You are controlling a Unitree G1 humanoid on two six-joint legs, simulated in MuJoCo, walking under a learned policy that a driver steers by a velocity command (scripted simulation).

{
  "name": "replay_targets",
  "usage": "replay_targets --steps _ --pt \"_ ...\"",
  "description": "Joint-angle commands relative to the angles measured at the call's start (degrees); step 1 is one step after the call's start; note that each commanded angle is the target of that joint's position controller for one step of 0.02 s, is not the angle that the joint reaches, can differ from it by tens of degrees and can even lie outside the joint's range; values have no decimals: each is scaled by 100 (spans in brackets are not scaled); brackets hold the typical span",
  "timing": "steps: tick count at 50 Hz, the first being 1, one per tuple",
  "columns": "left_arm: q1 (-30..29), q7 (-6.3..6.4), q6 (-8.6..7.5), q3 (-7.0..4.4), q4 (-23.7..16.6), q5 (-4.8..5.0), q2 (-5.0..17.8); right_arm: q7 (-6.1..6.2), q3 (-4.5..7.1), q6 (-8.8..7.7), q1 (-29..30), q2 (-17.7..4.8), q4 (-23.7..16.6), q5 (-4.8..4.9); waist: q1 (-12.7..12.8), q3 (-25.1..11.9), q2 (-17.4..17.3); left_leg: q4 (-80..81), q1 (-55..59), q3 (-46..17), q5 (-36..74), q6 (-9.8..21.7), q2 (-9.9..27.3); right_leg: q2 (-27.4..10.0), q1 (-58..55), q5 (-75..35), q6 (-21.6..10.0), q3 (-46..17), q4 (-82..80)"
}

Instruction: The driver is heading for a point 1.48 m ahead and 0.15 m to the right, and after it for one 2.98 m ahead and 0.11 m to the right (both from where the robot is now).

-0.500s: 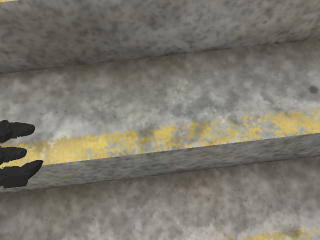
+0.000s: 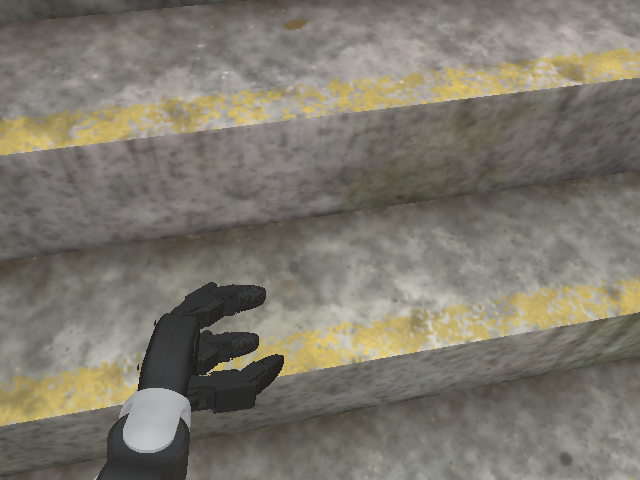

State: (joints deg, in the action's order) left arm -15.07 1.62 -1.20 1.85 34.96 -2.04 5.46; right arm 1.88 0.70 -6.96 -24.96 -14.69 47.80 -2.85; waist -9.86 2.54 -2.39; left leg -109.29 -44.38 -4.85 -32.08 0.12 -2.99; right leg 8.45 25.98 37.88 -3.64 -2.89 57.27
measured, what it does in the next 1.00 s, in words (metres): climbs: left foot 0.21 m higher, then right foot 0.21 m higher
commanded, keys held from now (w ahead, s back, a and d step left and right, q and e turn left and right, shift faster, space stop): w+e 0.30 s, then w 0.70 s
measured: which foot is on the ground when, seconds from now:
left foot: up 0.00-0.16, down 0.18-0.70, up 0.72-1.00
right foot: down 0.00-0.18, up 0.20-0.68, down 0.70-1.00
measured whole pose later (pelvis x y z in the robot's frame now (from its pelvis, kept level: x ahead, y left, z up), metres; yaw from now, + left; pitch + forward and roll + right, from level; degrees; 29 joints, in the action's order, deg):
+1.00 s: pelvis +0.55 +0.13 +0.49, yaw -9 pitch +3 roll -2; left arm 24.9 1.2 -5.5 -1.8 59.5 -0.1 11.0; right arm 2.7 -6.2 -4.2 12.2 1.5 21.2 -0.6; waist 2.9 -1.5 4.8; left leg -121.6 -77.9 -4.7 -30.7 8.4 0.6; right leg 3.4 7.3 16.5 -4.9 0.4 21.4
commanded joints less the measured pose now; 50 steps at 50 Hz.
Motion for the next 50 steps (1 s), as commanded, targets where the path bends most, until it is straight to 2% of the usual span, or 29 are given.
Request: replay_targets --steps 1,4,6,7,8,9,10,11,12,13,15,18,21,24,27,30,32,33,34,35,36,37,38,40,42,44,47,49,50 --pt "1735 -211 -413 -653 991 -54 1293 60 -140 29 1169 197 -1532 -89 429 560 270 -72 -2787 530 -1127 406 -57 -1006 -1532 -5425 -168 -145 -3515" --pt "1791 -197 -505 -638 1196 116 1267 227 38 427 1379 -53 -1982 -45 102 320 1406 -1190 -1339 626 -1339 326 -358 -1432 -214 -7039 -462 312 -5150" --pt "2951 -174 -435 -531 1678 190 744 194 -111 257 2651 42 -2415 -233 618 512 1051 676 -1715 1011 -2651 551 -286 -1307 -1751 -8764 -338 574 -5946" --pt "2188 -131 -537 -647 1392 -23 1107 158 -92 112 1727 -256 -2347 -49 -357 -4 661 2907 362 1119 -2597 517 -323 -963 -1003 -10525 -192 780 -4302" --pt "1961 -127 -757 -914 880 222 2101 166 -66 197 466 -454 -2006 87 -623 -1588 -127 5434 2719 562 -112 407 -184 -1387 -1109 -10756 -477 -494 -2728" --pt "1071 -184 -837 -932 602 227 2295 381 92 469 -734 -146 -1366 178 -1390 -2346 -372 5711 4056 -115 1662 639 109 -1856 -693 -10639 -334 -866 -1381" --pt "1195 -433 -724 -672 392 303 1251 301 303 489 -838 -857 -805 -47 -717 -2356 -2791 5961 4498 -1934 3805 1404 1156 -130 912 -4026 -170 75 1703" --pt "1662 -465 -704 -564 391 106 921 124 404 445 -593 -708 -1067 7 -252 -2990 -1473 5986 5130 -2668 4469 1762 1569 156 1569 -2758 -12 -1134 3656" --pt "1865 -445 -665 -525 285 43 706 116 388 409 4 -465 -1239 30 183 -2435 -293 5982 5023 -2335 3810 1479 1774 9 2426 -2866 88 -1358 4164" --pt "2028 -395 -475 -566 326 -203 624 152 334 390 349 -322 -1219 -79 457 -1825 6 6174 4374 -2086 1977 939 1714 43 2975 -2824 176 -975 5252" --pt "2943 -315 -27 -660 475 -271 812 204 202 248 1633 -154 -1202 -33 1624 -658 138 6627 3320 -803 1497 376 1443 143 3772 -2790 233 -623 6206" --pt "3022 55 376 -637 230 -187 1010 47 108 -69 2411 43 -1174 91 1977 -236 -103 7820 1518 -105 824 261 1577 219 3383 -3341 182 -186 6511" --pt "2784 186 582 -654 49 19 1304 -51 96 -286 2052 -80 -988 110 1839 223 -101 8754 1196 556 2457 -20 1366 286 3008 -3592 221 237 5173" --pt "2489 362 554 -533 -22 88 738 40 217 -417 771 -440 -463 58 1270 14 -440 9211 3862 155 4311 388 1810 457 5380 -1895 67 57 7717" --pt "1499 277 412 -300 -385 34 378 -7 184 -358 -382 -204 -11 21 949 515 179 9497 5397 554 4522 97 1675 421 6889 -960 -193 122 7337" --pt "836 221 656 -42 -882 8 197 -54 136 -195 -943 38 395 287 964 461 -30 10385 5011 1179 7490 -135 1351 489 5898 -463 -275 1354 5866" --pt "2339 86 845 -183 -524 190 1123 124 232 -132 160 -685 -28 704 2050 -951 -358 10076 2994 1789 13784 -175 1034 1005 782 -435 -337 2699 2761" --pt "3199 44 834 -303 -318 330 1368 289 246 -322 360 -839 -245 766 2285 -1365 -581 9104 3120 1414 14976 -35 1557 991 -320 -565 -264 2835 1846" --pt "4304 51 829 -449 151 214 1625 335 320 -382 906 -1083 -432 973 2817 -1874 -858 7726 3755 1384 16580 -486 1616 1059 -723 -389 -558 2593 1192" --pt "5178 -8 724 -615 474 150 1783 251 434 -434 1484 -1315 -602 1142 3296 -2100 -894 4841 3786 1074 15664 -524 1459 445 -1018 -929 -1431 1127 273" --pt "5185 -68 659 -681 829 113 1771 135 332 -408 2245 -737 -907 967 3315 -2409 415 1713 2084 698 7158 11 304 -411 -1798 -1345 -2185 -1300 -1197" --pt "3914 119 653 -730 784 -233 1712 -208 167 -268 2871 -287 -1482 371 2484 -2702 1546 -1472 689 136 3433 202 -1035 -1230 -1112 164 -3058 -4712 -2698" --pt "3521 203 477 -714 692 -139 1499 -300 1 -236 3296 371 -2061 -39 2045 -1994 533 -2304 -141 -728 3228 585 -904 -1186 -632 1505 -2645 -5118 -3254" --pt "3177 230 117 -414 1033 -88 537 -344 -277 -211 2634 854 -2246 -347 1098 -475 -1151 -1896 -887 -1022 2948 712 -535 -1287 585 776 -1883 -4465 -3326" --pt "3257 213 -188 -440 1433 -245 642 -64 -396 -18 2122 1100 -2226 -99 801 80 -874 -3273 -1724 -1193 1501 595 -463 -1593 668 -1431 -1803 -3701 -3528" --pt "3516 69 -445 -444 1759 -110 851 145 -432 226 2216 1144 -2200 56 814 570 -728 -3327 -2723 -722 600 585 -323 -1880 300 -3334 -1684 -2458 -3838" --pt "4227 -135 -656 -427 2327 51 851 242 -491 238 4077 1280 -3010 202 1222 871 -5 -3234 -4154 -307 -960 799 159 -1877 -423 -2842 -1216 -1335 -4633" --pt "3854 -20 -547 -422 2293 258 939 113 -527 259 4611 1023 -3431 244 972 686 84 119 -2060 561 -331 818 805 -1522 619 -2900 -943 -413 -5886" --pt "3068 29 -476 -416 1911 497 1005 -63 -629 258 3739 1073 -3111 404 499 -89 -218 2286 1657 944 1165 970 843 -1252 2289 -3754 -1068 308 -6386"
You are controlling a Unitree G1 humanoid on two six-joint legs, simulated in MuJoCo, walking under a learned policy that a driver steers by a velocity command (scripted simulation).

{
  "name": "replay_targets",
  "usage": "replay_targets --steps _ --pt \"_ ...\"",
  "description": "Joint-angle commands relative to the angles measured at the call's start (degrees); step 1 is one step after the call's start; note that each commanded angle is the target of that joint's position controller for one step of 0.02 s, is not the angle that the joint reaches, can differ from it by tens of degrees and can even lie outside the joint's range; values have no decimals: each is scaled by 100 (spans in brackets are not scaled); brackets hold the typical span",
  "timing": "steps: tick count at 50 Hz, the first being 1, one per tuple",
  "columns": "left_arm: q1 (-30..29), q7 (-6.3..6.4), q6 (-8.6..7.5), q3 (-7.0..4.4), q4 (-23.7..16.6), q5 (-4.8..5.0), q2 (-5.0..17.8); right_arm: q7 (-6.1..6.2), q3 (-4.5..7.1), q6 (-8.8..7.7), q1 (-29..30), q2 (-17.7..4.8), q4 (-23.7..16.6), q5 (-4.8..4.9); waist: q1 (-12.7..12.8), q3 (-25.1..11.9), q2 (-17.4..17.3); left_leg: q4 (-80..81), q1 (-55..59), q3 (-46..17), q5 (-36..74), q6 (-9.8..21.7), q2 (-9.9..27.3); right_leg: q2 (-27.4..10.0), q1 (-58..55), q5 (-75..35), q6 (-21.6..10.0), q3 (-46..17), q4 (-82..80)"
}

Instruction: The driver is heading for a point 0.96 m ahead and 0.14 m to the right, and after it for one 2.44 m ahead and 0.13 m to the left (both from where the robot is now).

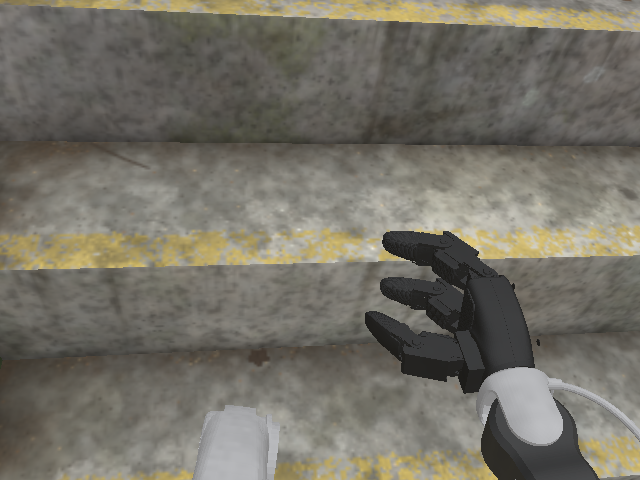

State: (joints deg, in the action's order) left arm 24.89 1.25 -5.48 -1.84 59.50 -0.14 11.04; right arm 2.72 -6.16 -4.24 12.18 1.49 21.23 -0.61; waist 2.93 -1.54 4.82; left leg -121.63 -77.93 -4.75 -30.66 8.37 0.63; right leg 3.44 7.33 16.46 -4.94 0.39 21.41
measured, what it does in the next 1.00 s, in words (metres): climbs: left foot 0.21 m higher, then right foot 0.21 m higher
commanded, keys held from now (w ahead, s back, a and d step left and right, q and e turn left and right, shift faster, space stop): w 1.00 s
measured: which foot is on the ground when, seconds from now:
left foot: up 0.00-0.08, down 0.10-0.76, up 0.78-1.00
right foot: down 0.00-0.08, up 0.10-0.70, down 0.72-1.00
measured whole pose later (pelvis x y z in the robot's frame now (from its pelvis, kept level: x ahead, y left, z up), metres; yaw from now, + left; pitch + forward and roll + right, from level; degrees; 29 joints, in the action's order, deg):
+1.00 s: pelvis +0.38 -0.02 +0.39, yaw -2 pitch +1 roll -3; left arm 21.9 0.0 -5.2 -3.1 59.9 -2.5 9.2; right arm 1.5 0.1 -6.5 -1.5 -3.1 34.1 -1.2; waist -1.9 -5.7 -2.4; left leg -126.6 -65.9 -8.8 -1.7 7.4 -6.2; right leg 1.0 23.5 20.1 -4.2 10.2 42.1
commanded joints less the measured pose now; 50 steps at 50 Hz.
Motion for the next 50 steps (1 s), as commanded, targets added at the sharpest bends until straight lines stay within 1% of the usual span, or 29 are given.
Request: replay_targets --steps 1,2,3,4,5,6,7,8,9,10,13,16,20,26,30,31,32,34,35,36,37,38,39,40,41,43,45,48,50 --pt "-481 -6 -233 -98 -789 492 849 -180 149 -19 -740 -686 89 288 -620 -777 -897 3738 6910 1515 1186 67 -147 -854 3767 -5078 -1108 -65 -2090" --pt "-575 -91 -381 -337 -878 436 1515 -107 312 21 -2059 -846 515 126 -1088 -1994 -43 3562 7363 1560 1029 -27 -403 -1232 2233 -9349 -1072 -104 -743" --pt "-666 -149 -389 -590 -978 375 1976 -124 483 98 -2578 -1225 766 30 -1384 -2686 170 4858 6761 1393 609 -127 -662 -1264 718 -11363 -864 -184 757" --pt "-240 -320 -450 -608 -1099 271 1576 -196 606 -37 -2559 -1526 1060 -68 -803 -3280 -210 6027 7926 163 489 199 -115 -906 1337 -10567 -350 -774 2640" --pt "-159 -506 -469 -527 -1142 182 1192 -124 792 -5 -2762 -1906 1224 -89 -878 -3832 -1630 7499 8311 -2003 -296 691 885 39 1944 -5173 -52 -518 5385" --pt "-338 -379 -456 -402 -1280 -171 429 -219 909 50 -2271 -1970 1534 155 -503 -3822 -2069 7919 8059 -2818 955 732 1391 734 2796 -2464 319 -1282 8551" --pt "-739 -290 -389 -221 -1621 -440 -239 -283 883 185 -2153 -1669 1897 310 -310 -3107 -1342 8092 7051 -2251 424 286 979 575 3452 -2610 157 -1472 9474" --pt "-1062 -215 -278 -144 -1868 -530 -485 -214 892 250 -2070 -1493 2289 158 -200 -1961 -1102 8173 6255 -2023 -617 -5 956 561 4489 -2717 -95 -1173 9628" --pt "-1342 -246 -148 -13 -1909 -517 -741 -130 887 187 -2154 -1318 2639 164 -77 -834 -540 8322 5491 -1646 -378 -223 816 457 4931 -2537 -226 -1243 9247" --pt "-1240 -280 -83 99 -1943 -461 -852 -110 865 189 -2087 -1113 2864 27 44 -324 -593 8480 5147 -1353 -97 -222 659 522 5291 -2121 -255 -1279 9664" --pt "-1092 -146 11 223 -2101 -264 -693 -161 908 -62 -1976 -1050 3047 -67 208 368 -250 9440 4776 -1004 918 -47 918 283 5869 -1257 -74 -1133 9329" --pt "-1493 -6 150 210 -2510 -189 -373 -171 990 -287 -2318 -1391 3037 93 194 365 -350 10050 4707 -1064 1035 94 1178 -82 5901 -1417 48 -939 8696" --pt "-1883 110 289 200 -2682 -243 -566 -138 1068 -338 -3210 -1654 3165 105 -57 178 -722 10293 6133 -1341 550 326 1334 -442 7338 -1400 -96 -604 10415" --pt "-3397 -20 195 361 -3426 -213 -692 36 1010 -236 -4156 -1569 3165 -138 -692 726 -880 10986 7392 -1370 312 528 1490 -1031 8852 -89 118 -36 10598" --pt "-3990 -129 486 477 -3917 -267 -942 175 1062 -197 -4863 -1471 3457 -109 -944 324 -1245 11737 8041 -1015 1089 653 1381 -1283 8319 312 45 350 9439" --pt "-4099 -175 611 478 -3972 -287 -803 137 1079 -169 -4735 -1665 3313 -28 -984 303 -1109 12377 7767 -736 1902 811 1244 -1200 7460 756 67 903 8609" --pt "-4669 -282 608 628 -4262 -172 -1094 194 1061 -99 -4803 -1529 3319 114 -1238 471 -1543 12844 7444 -521 2796 838 1348 -1214 6546 1938 -262 637 7410" --pt "-3402 -316 643 438 -3497 135 -804 82 960 -67 -4228 -1528 3124 185 -616 -472 -1181 12179 6866 577 7024 830 1001 -300 3127 1762 -404 1692 5338" --pt "-2088 -207 683 238 -3105 87 -509 -20 993 -301 -4154 -1996 3036 174 -122 -1360 -1482 10872 7274 548 11096 719 1495 82 1920 1434 -456 1686 5495" --pt "-1171 -183 733 136 -2930 -59 -146 -166 1111 -511 -3961 -2505 3043 355 415 -2228 -1648 9518 7947 598 11871 443 1585 265 1343 1360 -547 1300 4522" --pt "-641 -91 636 15 -2604 -234 139 -400 1136 -714 -3747 -2485 2905 475 575 -2632 -1438 8379 6808 534 11353 285 1265 -161 389 1339 -815 -68 4481" --pt "-203 40 715 -217 -2535 -376 607 -512 1232 -774 -3505 -2500 2611 426 778 -2639 -411 6761 5609 374 9551 81 608 -1152 23 3144 -1225 -2676 2722" --pt "-483 90 889 -457 -2480 -269 1092 -589 1307 -755 -2794 -2131 2288 230 886 -2199 866 3972 4555 290 4152 -92 -457 -1916 575 4574 -1781 -4847 470" --pt "-1208 71 866 -488 -2382 -147 1041 -524 1210 -605 -2374 -1322 1996 -59 595 -1835 400 774 3496 -614 3239 -319 -606 -1934 1075 4367 -1484 -5162 -24" --pt "-1610 71 708 -509 -2069 -251 1027 -403 1013 -519 -1773 -669 1384 -177 215 -1322 282 -836 2396 -685 3262 -238 -713 -1980 1124 3746 -1237 -4685 162" --pt "-1295 19 417 -247 -1055 -206 -17 -231 681 -415 -1962 -115 1148 -263 -472 -94 -311 -1236 1427 -772 3415 46 -586 -1710 1831 2358 -743 -2846 667" --pt "-1195 -84 192 -10 -644 -205 -751 -260 544 -323 -2546 -153 1289 -250 -921 281 -449 -1053 1224 -844 3230 -20 -582 -1521 2219 813 -485 -1689 443" --pt "-1175 -159 -161 6 -397 -307 -410 -160 519 -200 -2220 -299 1323 -47 -1002 485 -633 -400 1388 -445 2965 -115 -650 -1607 2747 -757 -491 -587 -138" --pt "-587 -219 -342 -45 -90 -194 -92 0 493 -97 -1790 -156 1277 54 -687 481 -372 -1731 165 -303 2577 -86 -681 -1799 1867 -681 -664 -797 -449"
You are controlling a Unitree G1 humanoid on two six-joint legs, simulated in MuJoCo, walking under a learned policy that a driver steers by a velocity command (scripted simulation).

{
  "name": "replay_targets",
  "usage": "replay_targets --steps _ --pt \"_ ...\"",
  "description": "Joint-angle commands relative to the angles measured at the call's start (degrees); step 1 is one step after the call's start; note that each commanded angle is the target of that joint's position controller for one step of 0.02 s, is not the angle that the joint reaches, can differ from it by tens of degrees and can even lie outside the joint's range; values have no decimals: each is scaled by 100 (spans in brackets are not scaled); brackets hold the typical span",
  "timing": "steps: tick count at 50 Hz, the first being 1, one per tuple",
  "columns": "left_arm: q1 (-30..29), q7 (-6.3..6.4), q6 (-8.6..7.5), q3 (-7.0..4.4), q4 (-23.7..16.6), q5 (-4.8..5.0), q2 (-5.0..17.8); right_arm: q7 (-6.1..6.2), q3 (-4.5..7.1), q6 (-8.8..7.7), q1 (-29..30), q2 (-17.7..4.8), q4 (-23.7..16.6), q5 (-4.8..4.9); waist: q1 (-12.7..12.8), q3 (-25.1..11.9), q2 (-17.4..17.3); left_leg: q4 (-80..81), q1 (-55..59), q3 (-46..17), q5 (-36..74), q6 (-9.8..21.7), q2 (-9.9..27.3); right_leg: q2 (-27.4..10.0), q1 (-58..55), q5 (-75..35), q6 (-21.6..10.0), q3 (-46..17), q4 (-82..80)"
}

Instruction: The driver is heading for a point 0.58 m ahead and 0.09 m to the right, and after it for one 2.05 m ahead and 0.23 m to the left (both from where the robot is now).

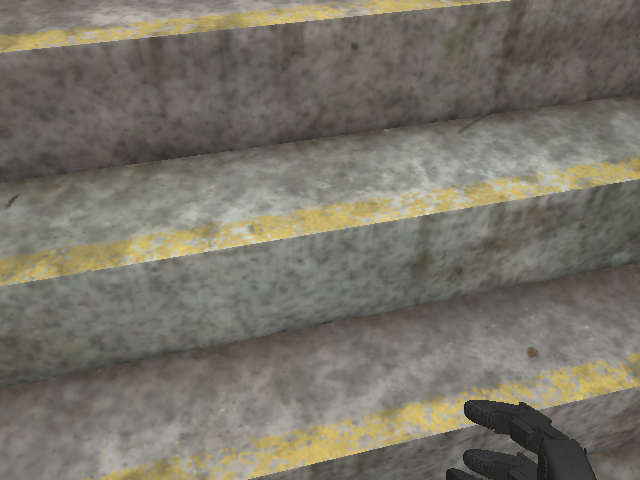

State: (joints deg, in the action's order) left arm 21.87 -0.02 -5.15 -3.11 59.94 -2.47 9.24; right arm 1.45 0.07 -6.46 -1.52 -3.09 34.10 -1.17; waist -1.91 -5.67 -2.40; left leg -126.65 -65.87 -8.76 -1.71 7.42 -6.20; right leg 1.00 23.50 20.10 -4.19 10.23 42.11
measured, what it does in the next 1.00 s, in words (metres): climbs: left foot 0.21 m higher, then right foot 0.21 m higher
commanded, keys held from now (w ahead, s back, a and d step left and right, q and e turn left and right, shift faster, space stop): w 1.00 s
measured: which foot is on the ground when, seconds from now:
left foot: up 0.00-0.24, down 0.26-0.90, up 0.92-1.00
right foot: down 0.00-0.30, up 0.32-0.84, down 0.86-1.00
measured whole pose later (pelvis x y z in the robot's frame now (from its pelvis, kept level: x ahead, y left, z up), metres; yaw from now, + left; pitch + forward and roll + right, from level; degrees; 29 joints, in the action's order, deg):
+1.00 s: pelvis +0.45 -0.04 +0.35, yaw +0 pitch +2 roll -3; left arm 7.4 1.5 -0.8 -3.3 46.6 -1.3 9.3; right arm -1.5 4.9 -8.3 -22.1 -8.9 50.4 -1.2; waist -1.1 -2.5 -0.2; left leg -102.9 -34.0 -7.2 6.8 6.7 -0.7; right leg -0.9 42.9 26.7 -6.9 13.7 67.1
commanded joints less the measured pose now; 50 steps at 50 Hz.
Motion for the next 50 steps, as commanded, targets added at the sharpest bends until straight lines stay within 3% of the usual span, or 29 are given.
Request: replay_targets --steps 1,5,9,10,12,13,14,15,16,17,18,20,22,26,29,31,34,37,38,40,42,43,44,45,46,47,48,49,50 --pt "-40 -109 -447 44 -26 58 298 207 -143 184 -141 313 -164 82 -162 835 392 -1511 -1628 21 -618 99 94 -1575 -297 -637 -700 -1843 -2614" --pt "530 -53 -449 46 208 112 229 199 -291 286 1192 302 -731 -23 93 867 -47 346 -1702 829 -919 89 578 -1239 -668 5 -418 -1353 -3223" --pt "948 324 -330 -102 175 110 367 60 -447 415 1569 569 -929 25 356 217 827 2478 -7 1784 -1599 140 1194 -1491 -1438 -1870 -1067 -1131 -4545" --pt "949 374 -178 -112 108 205 386 51 -476 439 1469 539 -784 58 382 83 705 3542 764 1911 -2328 204 1101 -1404 -1576 -2827 -1075 -660 -4515" --pt "719 278 -309 -55 -284 346 677 4 -258 412 -93 182 34 250 26 -925 869 4577 3235 2448 -3296 175 237 -1486 -1726 -9294 -1315 -278 -2961" --pt "768 100 -438 -95 -320 356 880 24 -105 392 -1071 -222 291 125 -343 -1426 1310 5444 3939 2336 -3118 256 -1 -1651 -2212 -10772 -1243 -264 -1699" --pt "437 -32 -553 -146 -618 391 979 75 116 384 -1886 -802 321 -50 -836 -2068 1330 6035 5160 312 -3435 532 746 -1418 -1384 -10203 -812 -527 109" --pt "-47 -274 -578 -232 -1029 440 868 242 336 508 -2571 -1395 614 -176 -1065 -2017 23 8785 5529 -2971 -5957 951 1664 -541 308 -6865 -703 -645 2058" --pt "-632 -423 -515 -323 -1372 116 477 343 607 658 -2216 -1865 775 -160 -907 -1718 -955 11472 5535 -5661 -6949 1082 2133 414 1876 -2433 -558 -1458 5074" --pt "-825 -381 -395 -201 -1852 -196 -170 265 667 527 -1380 -1750 828 -53 -321 -1157 -401 11410 5046 -5120 -6323 489 2268 349 2860 -2154 -416 -2433 7106" --pt "-1061 -303 -213 -63 -2138 -241 -563 256 594 454 -864 -1386 1122 -3 150 -134 141 10495 4050 -3861 -5741 484 2235 261 3366 -2582 -509 -2100 7791" --pt "-1092 -133 -83 226 -2409 -153 -1028 134 182 303 -881 -116 1992 -73 736 862 268 9737 2880 -1913 -4167 190 2014 353 4130 -2752 -633 -2126 8604" --pt "-474 -17 36 332 -2180 59 -1082 41 63 192 -1155 196 2392 -98 917 958 153 10030 3235 -666 -2713 -28 1805 270 4576 -2261 -559 -2155 8366" --pt "-1099 161 211 281 -2304 156 -518 -13 184 -198 -1216 -717 2338 83 879 1073 291 10796 3125 322 -1605 179 1639 75 4267 -2451 -354 -1472 7137" --pt "-1606 305 255 327 -2282 135 -836 -7 260 -348 -2449 -1004 2616 119 386 959 -57 11080 5145 -199 -1649 422 2155 31 6316 -1463 -390 -1304 9335" --pt "-2149 254 165 394 -2563 172 -869 -83 281 -350 -2766 -910 2653 -24 240 1038 -1 11247 6061 -238 -2525 360 2299 -285 7242 -823 -481 -1430 9578" --pt "-3197 77 130 446 -2929 142 -703 40 250 -317 -3048 -769 2639 0 -80 1137 215 11717 6082 62 -2362 261 2108 -699 7083 -814 -363 -625 8264" --pt "-3792 -95 282 552 -3498 135 -967 266 290 -258 -3630 -742 2782 -16 -364 901 -371 12566 6739 58 -1521 541 2130 -1024 6724 -551 -350 -389 7085" --pt "-3886 -158 378 670 -3538 253 -1027 356 340 -213 -3769 -880 2860 169 -453 787 -542 13373 6820 346 -515 670 2130 -1021 5858 247 -497 -37 5772" --pt "-3297 -137 513 649 -3207 321 -1084 317 310 -86 -3498 -714 2721 180 -283 418 -432 13089 6484 1328 2030 636 1786 -623 3696 565 -718 691 4255" --pt "-1804 -3 498 421 -2734 359 -679 101 352 -366 -3129 -1354 2367 320 567 -879 -954 11178 6391 1384 9213 579 2355 149 791 236 -808 708 3652" --pt "-852 48 518 264 -2558 313 -173 -59 479 -525 -3037 -1889 2309 510 1070 -1614 -1283 10056 6851 1390 9552 446 2378 469 -125 585 -833 389 2512" --pt "-201 102 462 74 -2342 167 224 -302 515 -679 -2905 -1849 2126 528 1269 -2192 -1237 8821 5910 1089 8344 286 2050 27 -1481 605 -989 -946 2104" --pt "175 220 512 -133 -2151 -32 737 -473 527 -697 -2774 -1644 1835 557 1336 -2327 -32 6902 4235 878 6479 118 1232 -1239 -2068 2526 -1515 -3887 472" --pt "-34 264 684 -357 -2183 13 1137 -563 695 -629 -1795 -1586 1608 327 1540 -2182 1090 3704 3295 670 918 15 104 -1913 -1569 3857 -1708 -6382 -2160" --pt "-833 204 561 -422 -2064 108 1301 -507 620 -553 -1672 -911 1206 6 1069 -1996 623 862 2451 -480 518 -207 55 -2094 -1225 3282 -1338 -6413 -2608" --pt "-1280 176 453 -348 -1734 126 998 -379 526 -422 -1387 -486 767 -106 489 -1376 302 183 1854 -207 872 -130 306 -2018 -730 3116 -1143 -5509 -2159" --pt "-1176 195 323 -187 -1142 155 442 -274 369 -269 -986 -161 437 -199 218 -212 87 -38 1166 -25 1001 35 339 -1839 97 2589 -952 -4464 -1651" --pt "-1010 143 189 12 -682 85 -207 -251 176 -199 -1113 129 267 -217 -157 325 61 -271 734 -107 904 152 321 -1647 557 1799 -779 -3524 -1521"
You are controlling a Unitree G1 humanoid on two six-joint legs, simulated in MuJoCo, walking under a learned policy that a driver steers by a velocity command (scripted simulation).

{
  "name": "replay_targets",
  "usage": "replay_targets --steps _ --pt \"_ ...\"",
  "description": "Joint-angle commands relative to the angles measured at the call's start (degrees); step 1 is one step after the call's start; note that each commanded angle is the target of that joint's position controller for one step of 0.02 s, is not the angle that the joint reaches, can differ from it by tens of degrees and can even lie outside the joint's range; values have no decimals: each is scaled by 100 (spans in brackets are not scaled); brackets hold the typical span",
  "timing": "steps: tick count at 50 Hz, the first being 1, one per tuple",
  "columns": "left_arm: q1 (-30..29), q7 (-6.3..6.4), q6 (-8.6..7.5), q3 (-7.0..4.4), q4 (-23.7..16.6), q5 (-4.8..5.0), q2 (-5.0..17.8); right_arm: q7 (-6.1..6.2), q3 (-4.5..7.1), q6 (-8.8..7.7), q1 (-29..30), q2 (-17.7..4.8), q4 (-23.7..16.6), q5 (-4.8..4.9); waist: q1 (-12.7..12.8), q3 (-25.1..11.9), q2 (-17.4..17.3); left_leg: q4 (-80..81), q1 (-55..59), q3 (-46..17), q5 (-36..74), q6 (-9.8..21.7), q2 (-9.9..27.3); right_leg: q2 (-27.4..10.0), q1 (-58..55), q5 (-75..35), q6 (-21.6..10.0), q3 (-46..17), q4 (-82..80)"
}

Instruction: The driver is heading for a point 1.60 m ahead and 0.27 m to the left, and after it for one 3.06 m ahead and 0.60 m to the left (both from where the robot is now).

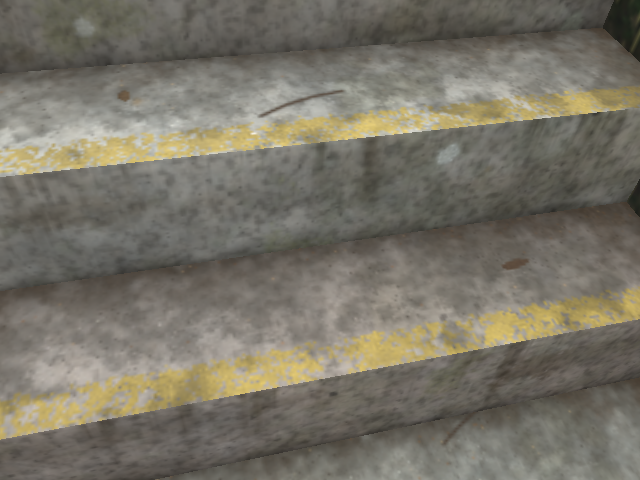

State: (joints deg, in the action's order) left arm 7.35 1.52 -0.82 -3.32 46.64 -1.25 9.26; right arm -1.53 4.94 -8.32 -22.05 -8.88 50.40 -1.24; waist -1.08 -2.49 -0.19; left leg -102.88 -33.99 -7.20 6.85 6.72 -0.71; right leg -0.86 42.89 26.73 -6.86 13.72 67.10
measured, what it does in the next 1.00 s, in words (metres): climbs: left foot 0.21 m higher, then right foot 0.21 m higher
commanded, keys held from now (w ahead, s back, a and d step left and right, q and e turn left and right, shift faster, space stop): w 0.58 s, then no key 0.42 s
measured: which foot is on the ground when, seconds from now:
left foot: up 0.00-0.36, down 0.38-0.94, up 0.96-1.00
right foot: down 0.00-0.42, up 0.44-0.90, down 0.92-1.00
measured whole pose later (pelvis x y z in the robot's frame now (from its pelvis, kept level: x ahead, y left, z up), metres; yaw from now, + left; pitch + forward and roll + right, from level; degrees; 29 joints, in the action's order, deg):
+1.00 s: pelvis +0.42 -0.04 +0.37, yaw -1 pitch +2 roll -4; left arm 3.0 2.6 0.6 0.9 37.8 -0.8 3.2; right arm -1.8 3.0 -8.2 -25.9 -7.3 59.2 1.9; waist -1.2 3.1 -2.1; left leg -40.2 -10.3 0.8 -2.7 2.6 6.8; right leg -2.7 54.9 25.7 -7.4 12.0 78.1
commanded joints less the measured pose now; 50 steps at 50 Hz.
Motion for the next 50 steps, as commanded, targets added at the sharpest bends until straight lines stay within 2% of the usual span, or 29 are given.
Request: replay_targets --steps 1,4,7,10,14,16,18,19,20,21,22,23,25,26,27,30,33,35,38,41,42,43,44,45,46,47,48,49,50 --pt "514 -28 -316 141 917 -141 -594 76 -425 55 602 841 -1243 -145 -475 250 -348 -2570 -2530 -330 -59 266 -204 -1387 -1140 493 -341 -3268 -4035" --pt "863 -152 -589 219 1136 -48 -396 202 -625 239 739 999 -1366 98 -526 928 -147 -2156 -3255 -337 -800 133 -176 -1363 -968 -1379 -106 -2023 -4723" --pt "1443 -272 -845 221 1508 40 0 526 -715 416 1649 1057 -1604 252 -272 794 269 -4107 -4688 135 -1797 297 -392 -1462 -1897 -1392 -264 -1880 -5394" --pt "1746 -315 -863 237 1639 105 92 504 -839 520 2431 919 -1990 162 -297 890 -178 -2333 -4735 546 -1703 302 -23 -940 -2008 -810 298 -1090 -5668" --pt "2524 96 -696 108 1650 120 375 376 -937 640 3247 982 -2124 149 218 21 591 -558 -3418 1898 -1942 318 543 -1068 -3363 -2970 -425 -1017 -6910" --pt "1892 201 -667 184 1266 325 234 275 -946 575 2496 921 -1607 279 -127 -367 429 1473 -1157 2297 -2777 431 169 -910 -3081 -7951 -440 -230 -6227" --pt "2225 205 -861 57 1188 401 916 374 -827 631 1332 549 -1276 410 -474 -1478 1401 2360 184 2209 -3983 411 -443 -1434 -4062 -12461 -913 -477 -4613" --pt "2145 43 -925 -44 1062 416 1166 358 -731 613 837 255 -1245 262 -626 -2004 1642 3600 800 1851 -4327 397 -562 -1539 -4579 -12293 -890 -565 -3465" --pt "2097 -97 -990 -111 885 341 1148 318 -488 676 236 -288 -1042 48 -823 -2431 1317 4180 1767 483 -4727 550 -94 -1382 -3926 -10774 -698 -948 -2028" --pt "1704 -369 -984 -101 439 294 779 458 -231 807 -329 -980 -675 -138 -827 -2287 -311 6525 2275 -2867 -6927 1101 1158 -457 -1795 -7277 -514 -998 -284" --pt "770 -476 -872 -205 53 -62 457 614 29 956 -26 -1235 -552 -182 -947 -1801 -1009 9005 2139 -5502 -8269 1320 1550 598 29 -2935 -306 -1683 2858" --pt "117 -428 -787 -108 -626 -366 -132 544 35 850 1086 -1049 -555 -132 -474 -1017 -498 8917 1388 -5080 -7658 791 1707 625 1199 -2795 -178 -2616 5343" --pt "15 -280 -629 243 -1125 -259 -906 492 -231 609 1193 -54 328 -100 280 642 -120 7865 -89 -2531 -5780 376 1631 473 2434 -3006 -298 -2421 6199" --pt "477 -218 -544 347 -1038 -158 -1063 418 -410 526 981 548 755 -105 614 806 131 7689 -284 -1662 -4993 105 1399 421 2563 -2885 -317 -2491 6126" --pt "908 -175 -487 421 -930 -123 -1078 344 -491 440 999 754 814 -172 782 829 244 7807 -375 -1107 -4094 34 1230 450 2523 -2822 -251 -2501 6020" --pt "1062 -22 -274 400 -740 53 -698 206 -444 131 1011 255 797 -13 910 928 395 8090 -546 266 -2468 41 973 454 2140 -2937 -63 -2233 4755" --pt "532 148 -168 335 -761 104 -576 250 -335 -109 189 -245 985 118 586 800 16 8507 765 197 -1713 338 1274 234 2923 -2601 27 -1774 5431" --pt "-270 206 -241 426 -1112 64 -807 337 -311 -132 -413 -321 1105 93 252 835 -204 8741 2186 -87 -1428 479 1568 78 4381 -1770 -96 -1723 6530" --pt "-1187 82 -277 450 -1581 34 -693 442 -291 -52 -661 -219 946 -47 -65 716 -146 8979 3184 90 -1381 392 1595 -361 4815 -1286 -46 -1325 5915" --pt "-1508 -73 -135 502 -2014 -55 -742 582 -224 94 -996 -197 901 96 -241 362 -500 9462 3544 331 -654 469 1373 -730 4078 -1302 89 -918 4233" --pt "-1489 -153 -62 526 -1976 -64 -683 599 -167 129 -933 -349 759 107 -399 174 -508 9929 3596 573 25 661 1221 -682 3287 -1007 156 -439 2990" --pt "-1971 -139 25 674 -2217 144 -986 667 -86 158 -1158 -463 867 190 -584 185 -1057 10426 3598 624 696 657 1386 -716 2401 56 -97 -534 1722" --pt "-1521 -84 144 685 -2046 185 -1166 688 -82 235 -1108 -388 942 129 -343 -141 -1125 10155 3541 1017 1990 639 1353 -487 1341 339 -235 -358 1331" --pt "-651 -90 136 556 -1616 317 -927 582 -85 188 -957 -692 721 118 -44 -702 -1008 9311 3429 1363 5864 589 1469 160 -117 755 -272 264 983" --pt "429 -46 118 371 -1306 316 -475 390 -36 41 -1175 -1031 724 269 267 -1399 -1211 8391 3574 1256 7995 494 1681 495 -1439 369 -393 324 489" --pt "1429 43 30 209 -1042 231 -115 128 30 -161 -864 -1307 693 419 863 -1924 -1505 7257 3265 1410 7825 169 1517 309 -2497 -666 -575 -561 -241" --pt "1990 152 -24 140 -733 52 112 -142 -11 -297 -848 -1041 520 510 971 -2384 -612 5897 1518 949 6358 -134 1051 -655 -3921 -1017 -1130 -2701 -760" --pt "2186 267 165 3 -719 -82 372 -261 86 -261 -360 -1255 345 457 1426 -2550 777 4022 1117 877 1835 -206 240 -1361 -3782 -891 -1642 -4621 -2929" --pt "1159 311 251 -80 -865 -76 646 -308 72 -99 -99 -806 160 183 1086 -2525 1066 1320 890 64 -1262 -371 -138 -1637 -2833 271 -1831 -5631 -4214"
